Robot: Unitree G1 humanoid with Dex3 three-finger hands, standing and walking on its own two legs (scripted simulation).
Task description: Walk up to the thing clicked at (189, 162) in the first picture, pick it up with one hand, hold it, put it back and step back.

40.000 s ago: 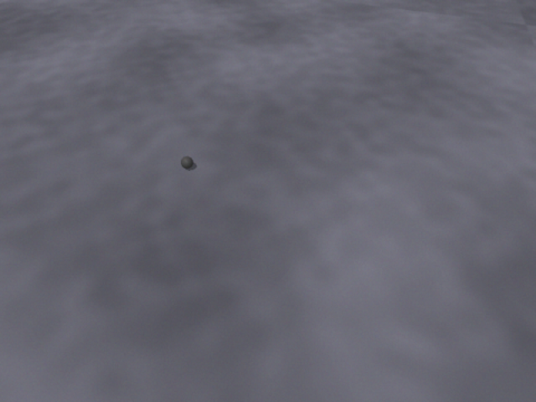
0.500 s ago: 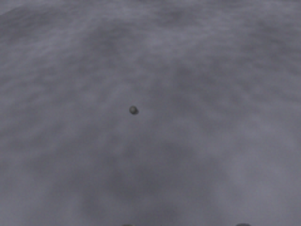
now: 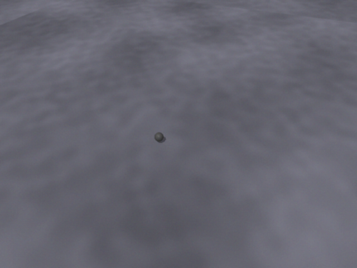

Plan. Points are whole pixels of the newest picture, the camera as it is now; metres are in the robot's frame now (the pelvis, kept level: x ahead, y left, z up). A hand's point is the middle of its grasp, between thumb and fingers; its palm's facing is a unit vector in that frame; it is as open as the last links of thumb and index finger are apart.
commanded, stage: step back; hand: left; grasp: from above
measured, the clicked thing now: (158, 136) +1.12 +0.21 -0.73
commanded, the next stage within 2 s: stand in 0.44 s
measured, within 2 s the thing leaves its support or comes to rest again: neither
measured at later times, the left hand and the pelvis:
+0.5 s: hand out of the picture +0.11 +0.30 -0.15, palm faces -0.01 -0.93 -0.37, open 7.4 cm; pelvis +0.04 +0.03 +0.00, yaw -1 degrees
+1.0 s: hand out of the picture +0.11 +0.27 -0.14, palm faces -0.05 -0.94 -0.34, open 7.4 cm; pelvis +0.03 +0.02 +0.02, yaw -1 degrees
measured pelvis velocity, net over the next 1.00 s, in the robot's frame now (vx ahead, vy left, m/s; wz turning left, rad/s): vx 0.03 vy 0.02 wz -0.01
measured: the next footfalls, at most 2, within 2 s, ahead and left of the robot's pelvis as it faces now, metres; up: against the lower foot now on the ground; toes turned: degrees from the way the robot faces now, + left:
left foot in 0.18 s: +0.12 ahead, +0.16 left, +0.00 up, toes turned +1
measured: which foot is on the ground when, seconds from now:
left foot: up 0.00-0.16, down 0.18-1.00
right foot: down 0.00-1.00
